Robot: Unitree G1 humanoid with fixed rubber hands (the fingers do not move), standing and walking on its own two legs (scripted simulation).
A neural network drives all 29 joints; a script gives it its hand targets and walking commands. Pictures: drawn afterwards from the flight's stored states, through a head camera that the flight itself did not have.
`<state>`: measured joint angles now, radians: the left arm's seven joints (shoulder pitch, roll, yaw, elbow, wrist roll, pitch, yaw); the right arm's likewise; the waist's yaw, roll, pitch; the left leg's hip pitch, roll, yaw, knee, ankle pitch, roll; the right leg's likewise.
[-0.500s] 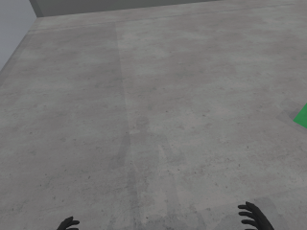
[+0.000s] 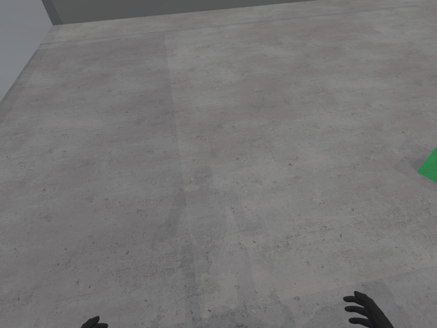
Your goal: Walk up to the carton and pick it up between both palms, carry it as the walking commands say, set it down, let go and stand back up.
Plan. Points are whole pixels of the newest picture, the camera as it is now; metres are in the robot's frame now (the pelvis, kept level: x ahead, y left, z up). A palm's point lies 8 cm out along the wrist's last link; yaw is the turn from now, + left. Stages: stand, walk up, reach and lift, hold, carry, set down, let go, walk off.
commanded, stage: stand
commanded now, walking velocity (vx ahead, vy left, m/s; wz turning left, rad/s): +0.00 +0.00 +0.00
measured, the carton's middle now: out of the picture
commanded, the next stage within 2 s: walk up in 0.90 s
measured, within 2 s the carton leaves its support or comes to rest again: neither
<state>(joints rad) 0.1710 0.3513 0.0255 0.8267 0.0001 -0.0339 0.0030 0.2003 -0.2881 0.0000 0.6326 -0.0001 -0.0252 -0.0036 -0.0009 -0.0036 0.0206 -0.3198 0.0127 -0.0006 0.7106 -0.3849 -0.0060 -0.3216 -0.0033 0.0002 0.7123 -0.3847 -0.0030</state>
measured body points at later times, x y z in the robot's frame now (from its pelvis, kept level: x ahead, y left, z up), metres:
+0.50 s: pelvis +0.00 +0.00 +0.00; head +0.00 +0.00 +0.45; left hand +0.12 +0.30 -0.11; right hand +0.14 -0.26 -0.10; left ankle +0.00 +0.13 -0.72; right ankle +0.00 -0.12 -0.72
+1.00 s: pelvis -0.02 +0.00 +0.00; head -0.01 +0.00 +0.45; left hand +0.09 +0.30 -0.11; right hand +0.12 -0.27 -0.10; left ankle +0.00 +0.13 -0.72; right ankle +0.00 -0.12 -0.72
